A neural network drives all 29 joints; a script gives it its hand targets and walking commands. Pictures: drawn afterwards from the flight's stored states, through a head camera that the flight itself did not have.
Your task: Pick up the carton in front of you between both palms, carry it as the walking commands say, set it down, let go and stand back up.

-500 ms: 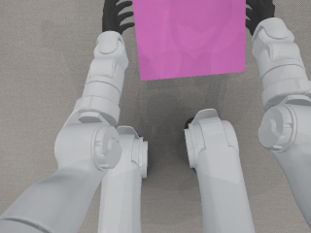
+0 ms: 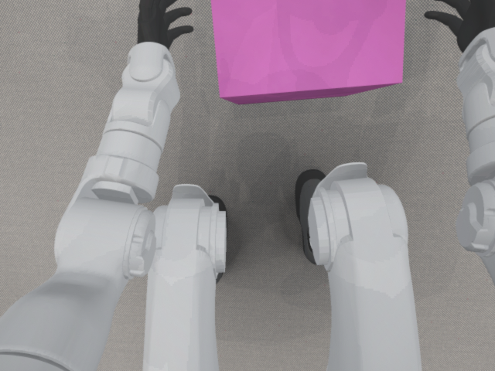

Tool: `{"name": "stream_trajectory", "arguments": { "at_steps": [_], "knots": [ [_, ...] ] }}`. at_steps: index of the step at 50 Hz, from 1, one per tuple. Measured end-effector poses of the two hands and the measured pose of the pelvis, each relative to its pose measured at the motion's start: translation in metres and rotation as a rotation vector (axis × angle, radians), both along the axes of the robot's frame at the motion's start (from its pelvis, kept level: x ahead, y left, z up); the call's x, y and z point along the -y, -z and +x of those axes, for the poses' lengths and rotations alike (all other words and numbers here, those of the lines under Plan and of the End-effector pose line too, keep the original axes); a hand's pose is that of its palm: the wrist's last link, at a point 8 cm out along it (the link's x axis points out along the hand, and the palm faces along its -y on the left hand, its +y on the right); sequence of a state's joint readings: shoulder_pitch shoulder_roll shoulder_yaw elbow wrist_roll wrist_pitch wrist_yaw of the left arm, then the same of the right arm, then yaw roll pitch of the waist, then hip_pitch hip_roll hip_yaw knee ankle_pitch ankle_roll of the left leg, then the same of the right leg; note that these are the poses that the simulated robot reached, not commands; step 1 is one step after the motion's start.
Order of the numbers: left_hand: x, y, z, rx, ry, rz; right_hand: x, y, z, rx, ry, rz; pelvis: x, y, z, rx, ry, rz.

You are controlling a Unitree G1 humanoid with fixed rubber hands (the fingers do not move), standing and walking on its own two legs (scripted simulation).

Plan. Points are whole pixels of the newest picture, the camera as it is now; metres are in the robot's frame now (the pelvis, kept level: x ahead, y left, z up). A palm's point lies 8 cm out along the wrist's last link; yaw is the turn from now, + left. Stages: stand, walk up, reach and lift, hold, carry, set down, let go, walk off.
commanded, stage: set down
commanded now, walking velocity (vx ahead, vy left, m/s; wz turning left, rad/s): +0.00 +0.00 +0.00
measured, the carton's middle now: (295, 27) +0.52 -0.12 -0.25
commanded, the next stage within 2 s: let go in 0.98 s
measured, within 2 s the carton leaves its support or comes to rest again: neither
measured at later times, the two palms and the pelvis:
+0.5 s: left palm out of the picture +0.52 +0.05 -0.01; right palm out of the picture +0.46 -0.33 -0.01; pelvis +0.02 -0.01 +0.11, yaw -2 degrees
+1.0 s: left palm out of the picture +0.51 +0.05 +0.15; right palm out of the picture +0.46 -0.34 +0.14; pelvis +0.05 -0.01 +0.25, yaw -4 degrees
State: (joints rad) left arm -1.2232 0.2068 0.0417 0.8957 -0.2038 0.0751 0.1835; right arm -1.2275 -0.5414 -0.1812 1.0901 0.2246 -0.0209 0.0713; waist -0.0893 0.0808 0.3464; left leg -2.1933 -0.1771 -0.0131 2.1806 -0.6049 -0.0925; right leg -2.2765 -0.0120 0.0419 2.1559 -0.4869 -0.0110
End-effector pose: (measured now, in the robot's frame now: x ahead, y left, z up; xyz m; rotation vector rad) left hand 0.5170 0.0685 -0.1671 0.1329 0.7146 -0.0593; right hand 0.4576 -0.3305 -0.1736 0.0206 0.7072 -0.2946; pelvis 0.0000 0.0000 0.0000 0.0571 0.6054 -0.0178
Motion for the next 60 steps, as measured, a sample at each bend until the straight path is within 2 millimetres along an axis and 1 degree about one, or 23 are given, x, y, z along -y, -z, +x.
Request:
{"name": "stream_trajectory", "arguments": {
  "at_steps": [2, 5, 8, 12, 17, 21, 26, 31, 37, 46, 52, 56, 60],
  "knots": [
    [0.005, -0.011, 0.001, 0.02, -0.004, -0.006, -0.001, -0.011, 0.005, 0.022, -0.011, 0.005, 0.001, -0.002, -0.002, 0.003, 0.007, 0.005],
    [0.016, -0.032, 0.0, 0.052, -0.01, -0.018, -0.002, -0.032, 0.007, 0.05, -0.021, 0.005, 0.002, -0.011, -0.004, 0.003, 0.018, 0.013],
    [0.025, -0.055, -0.003, 0.064, -0.015, -0.015, -0.001, -0.055, 0.004, 0.059, -0.022, 0.001, 0.003, -0.026, -0.003, -0.008, 0.029, 0.02],
    [0.03, -0.084, -0.003, 0.054, -0.026, 0.002, 0.003, -0.087, 0.0, 0.047, -0.019, -0.002, 0.004, -0.05, 0.001, -0.042, 0.044, 0.029],
    [0.027, -0.119, 0.004, 0.054, -0.038, 0.007, 0.005, -0.123, 0.003, 0.045, -0.026, -0.009, 0.005, -0.075, 0.009, -0.097, 0.055, 0.036],
    [0.022, -0.143, 0.007, 0.063, -0.044, 0.004, 0.002, -0.145, 0.006, 0.046, -0.036, -0.013, 0.005, -0.093, 0.016, -0.133, 0.056, 0.037],
    [0.018, -0.166, 0.002, 0.071, -0.045, 0.0, 0.001, -0.171, 0.005, 0.048, -0.038, -0.019, 0.006, -0.116, 0.023, -0.162, 0.053, 0.032],
    [0.017, -0.192, -0.003, 0.075, -0.043, -0.004, 0.007, -0.2, 0.001, 0.053, -0.03, -0.022, 0.006, -0.142, 0.028, -0.169, 0.055, 0.023],
    [0.018, -0.231, -0.004, 0.077, -0.043, -0.004, 0.013, -0.239, -0.001, 0.056, -0.031, -0.015, 0.006, -0.175, 0.033, -0.162, 0.066, 0.019],
    [0.016, -0.291, -0.004, 0.076, -0.05, 0.002, 0.013, -0.296, 0.002, 0.056, -0.041, -0.009, 0.009, -0.226, 0.042, -0.142, 0.08, 0.02],
    [0.015, -0.321, -0.007, 0.066, -0.046, 0.012, 0.012, -0.326, 0.001, 0.039, -0.05, -0.017, 0.014, -0.256, 0.05, -0.125, 0.084, 0.016],
    [0.012, -0.336, -0.015, 0.051, -0.026, 0.042, 0.012, -0.341, -0.007, 0.007, -0.074, -0.046, 0.018, -0.274, 0.057, -0.109, 0.087, 0.012],
    [0.001, -0.351, -0.035, 0.017, 0.0, 0.09, 0.011, -0.354, -0.029, -0.043, -0.101, -0.076, 0.023, -0.295, 0.068, -0.069, 0.092, 0.007]
  ]
}}
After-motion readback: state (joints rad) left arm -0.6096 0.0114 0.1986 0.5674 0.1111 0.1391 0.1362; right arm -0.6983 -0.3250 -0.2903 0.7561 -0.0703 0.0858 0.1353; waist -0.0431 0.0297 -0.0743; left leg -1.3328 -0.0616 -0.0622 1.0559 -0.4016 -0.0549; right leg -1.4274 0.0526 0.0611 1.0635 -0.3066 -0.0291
